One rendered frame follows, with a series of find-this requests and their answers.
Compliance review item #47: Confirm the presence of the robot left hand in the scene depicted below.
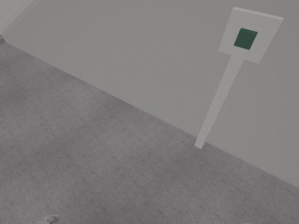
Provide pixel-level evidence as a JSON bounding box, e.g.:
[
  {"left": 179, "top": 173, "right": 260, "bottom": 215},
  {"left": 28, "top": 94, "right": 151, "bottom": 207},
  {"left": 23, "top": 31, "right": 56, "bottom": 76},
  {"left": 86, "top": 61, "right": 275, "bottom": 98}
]
[{"left": 36, "top": 215, "right": 60, "bottom": 224}]

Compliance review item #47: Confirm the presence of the panel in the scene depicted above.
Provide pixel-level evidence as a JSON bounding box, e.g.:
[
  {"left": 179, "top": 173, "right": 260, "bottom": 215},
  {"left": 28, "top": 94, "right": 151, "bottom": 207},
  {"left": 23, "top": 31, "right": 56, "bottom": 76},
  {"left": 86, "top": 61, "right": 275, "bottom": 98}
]
[{"left": 194, "top": 7, "right": 284, "bottom": 149}]

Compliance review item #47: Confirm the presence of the button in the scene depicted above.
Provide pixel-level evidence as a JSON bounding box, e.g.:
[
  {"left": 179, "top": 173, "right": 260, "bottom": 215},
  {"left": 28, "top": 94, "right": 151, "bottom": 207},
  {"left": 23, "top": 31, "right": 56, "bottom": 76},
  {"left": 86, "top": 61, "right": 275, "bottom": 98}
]
[{"left": 234, "top": 28, "right": 258, "bottom": 50}]

